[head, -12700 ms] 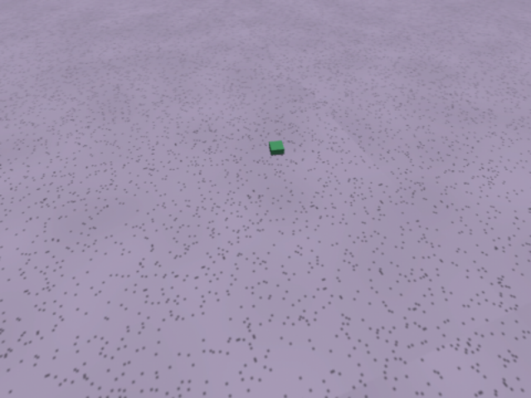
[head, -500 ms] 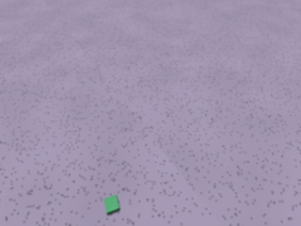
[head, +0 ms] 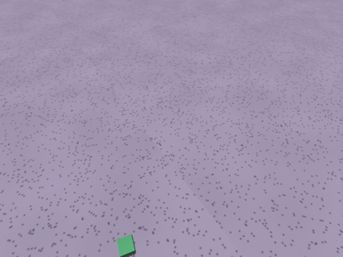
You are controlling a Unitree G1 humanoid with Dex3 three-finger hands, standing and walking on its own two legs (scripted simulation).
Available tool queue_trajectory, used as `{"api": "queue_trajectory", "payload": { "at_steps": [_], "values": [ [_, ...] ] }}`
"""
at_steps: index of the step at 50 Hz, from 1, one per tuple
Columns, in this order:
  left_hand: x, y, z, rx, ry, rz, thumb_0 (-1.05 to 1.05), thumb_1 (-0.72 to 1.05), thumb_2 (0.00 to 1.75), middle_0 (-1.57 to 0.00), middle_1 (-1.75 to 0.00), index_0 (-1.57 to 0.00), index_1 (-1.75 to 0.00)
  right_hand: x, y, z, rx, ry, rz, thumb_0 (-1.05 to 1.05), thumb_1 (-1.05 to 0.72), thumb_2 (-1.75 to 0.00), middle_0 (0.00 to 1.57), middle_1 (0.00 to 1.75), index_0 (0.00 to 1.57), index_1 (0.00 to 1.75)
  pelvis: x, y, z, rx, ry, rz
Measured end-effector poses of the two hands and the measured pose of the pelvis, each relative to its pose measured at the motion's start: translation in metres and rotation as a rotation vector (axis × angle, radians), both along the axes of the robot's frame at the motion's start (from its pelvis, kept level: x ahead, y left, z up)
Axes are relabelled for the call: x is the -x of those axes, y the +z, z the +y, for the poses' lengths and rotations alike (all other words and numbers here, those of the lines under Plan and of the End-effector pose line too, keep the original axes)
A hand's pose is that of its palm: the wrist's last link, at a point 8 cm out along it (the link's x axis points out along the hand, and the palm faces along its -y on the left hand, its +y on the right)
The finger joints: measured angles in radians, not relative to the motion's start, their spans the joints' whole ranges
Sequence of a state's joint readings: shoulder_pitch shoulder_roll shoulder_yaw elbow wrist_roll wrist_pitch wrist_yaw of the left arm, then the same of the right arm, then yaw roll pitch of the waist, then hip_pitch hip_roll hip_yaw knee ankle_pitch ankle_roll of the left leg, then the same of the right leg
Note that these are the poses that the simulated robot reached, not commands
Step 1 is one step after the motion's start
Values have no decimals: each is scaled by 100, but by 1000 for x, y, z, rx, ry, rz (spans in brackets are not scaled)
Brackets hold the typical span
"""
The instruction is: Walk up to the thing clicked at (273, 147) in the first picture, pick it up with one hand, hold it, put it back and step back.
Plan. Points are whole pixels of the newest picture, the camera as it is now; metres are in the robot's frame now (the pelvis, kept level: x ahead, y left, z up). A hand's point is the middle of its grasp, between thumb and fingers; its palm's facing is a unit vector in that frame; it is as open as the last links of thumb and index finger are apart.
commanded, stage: stand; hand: left
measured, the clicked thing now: (126, 245) +0.37 +0.27 -0.77
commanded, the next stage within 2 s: rise first in 1.64 s
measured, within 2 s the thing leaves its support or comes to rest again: neither
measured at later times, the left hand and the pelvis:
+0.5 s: hand out of the picture +0.08 +0.25 -0.15, palm faces -0.03 -0.94 -0.35, open 7.4 cm; pelvis +0.00 +0.00 +0.00, yaw +0 degrees
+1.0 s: hand out of the picture +0.07 +0.25 -0.16, palm faces -0.04 -0.94 -0.35, open 7.4 cm; pelvis +0.00 +0.00 +0.00, yaw +0 degrees
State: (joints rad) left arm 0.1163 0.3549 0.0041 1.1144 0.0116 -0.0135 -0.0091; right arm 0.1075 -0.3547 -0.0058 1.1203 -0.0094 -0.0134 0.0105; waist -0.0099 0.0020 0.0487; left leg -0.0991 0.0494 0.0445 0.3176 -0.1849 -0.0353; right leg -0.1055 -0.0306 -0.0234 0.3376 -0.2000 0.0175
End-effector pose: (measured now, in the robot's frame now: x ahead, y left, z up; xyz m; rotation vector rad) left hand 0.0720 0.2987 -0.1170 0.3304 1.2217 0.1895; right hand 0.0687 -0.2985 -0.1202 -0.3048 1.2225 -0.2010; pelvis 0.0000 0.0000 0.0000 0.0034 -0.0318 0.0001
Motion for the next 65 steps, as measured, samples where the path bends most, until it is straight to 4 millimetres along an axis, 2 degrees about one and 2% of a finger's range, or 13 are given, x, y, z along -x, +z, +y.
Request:
{"api": "queue_trajectory", "payload": {
  "at_steps": [12,32,65],
  "values": [
    [-9,2,-2,-3,-3,-22,1,90,90,-20,-30,-20,-30,-7,2,-2,3,5,-11,0,-91,-90,20,30,20,30,-2,0,-2,2,3,-4],
    [6,0,-2,-3,4,14,1,90,90,-20,-30,-20,-30,9,-2,0,-4,0,32,1,-91,-90,20,30,20,30,1,1,-2,1,4,1],
    [3,-1,2,-1,0,12,1,90,90,-20,-30,-20,-30,6,0,3,1,5,22,0,-91,-90,20,30,20,30,1,1,1,0,-1,1]
  ]
}}
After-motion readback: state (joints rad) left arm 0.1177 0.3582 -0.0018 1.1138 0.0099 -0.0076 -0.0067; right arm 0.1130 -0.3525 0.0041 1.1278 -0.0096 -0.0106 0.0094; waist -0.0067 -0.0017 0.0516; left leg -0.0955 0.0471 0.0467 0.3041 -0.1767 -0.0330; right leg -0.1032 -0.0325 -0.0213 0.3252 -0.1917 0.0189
